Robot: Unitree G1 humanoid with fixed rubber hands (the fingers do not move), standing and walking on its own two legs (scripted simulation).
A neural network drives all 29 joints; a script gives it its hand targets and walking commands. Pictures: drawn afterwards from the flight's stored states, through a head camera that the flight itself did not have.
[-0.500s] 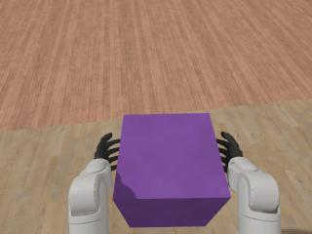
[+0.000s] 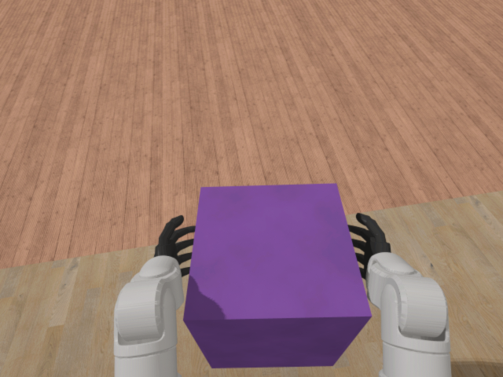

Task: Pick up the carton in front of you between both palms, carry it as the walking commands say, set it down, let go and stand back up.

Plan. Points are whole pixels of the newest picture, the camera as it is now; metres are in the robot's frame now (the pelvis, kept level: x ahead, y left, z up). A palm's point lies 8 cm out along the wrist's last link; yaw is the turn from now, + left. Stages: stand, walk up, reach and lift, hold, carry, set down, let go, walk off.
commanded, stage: carry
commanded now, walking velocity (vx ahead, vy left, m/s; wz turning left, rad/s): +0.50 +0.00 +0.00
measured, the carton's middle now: (270, 281) +0.27 +0.00 +0.01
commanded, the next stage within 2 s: none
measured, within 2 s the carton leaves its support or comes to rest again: neither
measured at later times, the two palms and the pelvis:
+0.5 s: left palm (186, 119) +0.61 +0.16 +0.10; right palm (326, 116) +0.60 -0.14 +0.10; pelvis +0.34 +0.02 +0.00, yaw -2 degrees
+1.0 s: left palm (202, 42) +0.89 +0.15 +0.15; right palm (314, 41) +0.88 -0.15 +0.14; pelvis +0.57 +0.01 +0.01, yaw -1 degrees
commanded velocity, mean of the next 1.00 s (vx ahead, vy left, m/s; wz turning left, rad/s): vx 0.24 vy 0.00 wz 0.00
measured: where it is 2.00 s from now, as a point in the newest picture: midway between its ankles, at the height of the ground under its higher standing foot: (260, 295)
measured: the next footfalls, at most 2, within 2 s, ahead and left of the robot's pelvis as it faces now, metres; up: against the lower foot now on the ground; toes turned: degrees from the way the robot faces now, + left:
left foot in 0.48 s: +0.57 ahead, +0.12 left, +0.00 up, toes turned +10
right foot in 0.88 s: +0.67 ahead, -0.09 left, +0.00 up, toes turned -8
